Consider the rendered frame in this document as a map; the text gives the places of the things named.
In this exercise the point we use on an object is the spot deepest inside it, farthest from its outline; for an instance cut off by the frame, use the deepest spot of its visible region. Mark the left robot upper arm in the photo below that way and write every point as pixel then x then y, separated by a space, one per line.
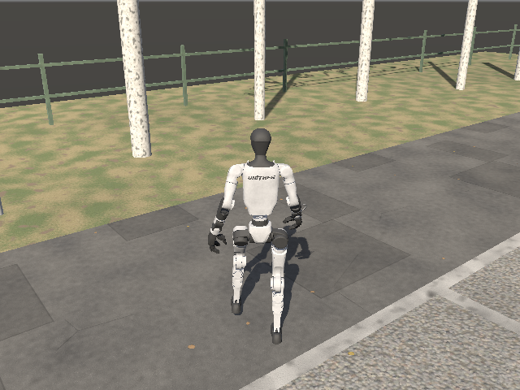
pixel 234 172

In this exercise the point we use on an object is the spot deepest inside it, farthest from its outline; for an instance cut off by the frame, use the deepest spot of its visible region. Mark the robot right forearm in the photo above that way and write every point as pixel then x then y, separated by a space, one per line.
pixel 296 210

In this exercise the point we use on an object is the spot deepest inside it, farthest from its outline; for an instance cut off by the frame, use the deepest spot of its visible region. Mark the left robot hand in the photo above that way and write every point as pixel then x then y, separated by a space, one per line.
pixel 212 241

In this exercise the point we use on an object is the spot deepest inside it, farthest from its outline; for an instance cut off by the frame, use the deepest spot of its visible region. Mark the robot left forearm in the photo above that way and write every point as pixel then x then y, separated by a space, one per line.
pixel 219 219

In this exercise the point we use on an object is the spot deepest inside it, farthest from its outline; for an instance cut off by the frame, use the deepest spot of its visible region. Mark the right robot hand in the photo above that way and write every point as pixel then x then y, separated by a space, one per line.
pixel 296 225

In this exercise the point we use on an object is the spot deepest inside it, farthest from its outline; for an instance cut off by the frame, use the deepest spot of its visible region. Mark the right robot upper arm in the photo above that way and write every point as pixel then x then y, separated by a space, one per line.
pixel 289 183

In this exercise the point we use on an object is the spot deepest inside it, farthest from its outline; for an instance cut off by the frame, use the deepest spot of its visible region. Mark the robot head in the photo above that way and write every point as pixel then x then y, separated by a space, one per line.
pixel 260 140

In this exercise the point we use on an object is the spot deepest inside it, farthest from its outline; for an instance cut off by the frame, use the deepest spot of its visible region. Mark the humanoid robot torso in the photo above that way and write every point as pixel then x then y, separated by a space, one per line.
pixel 260 195

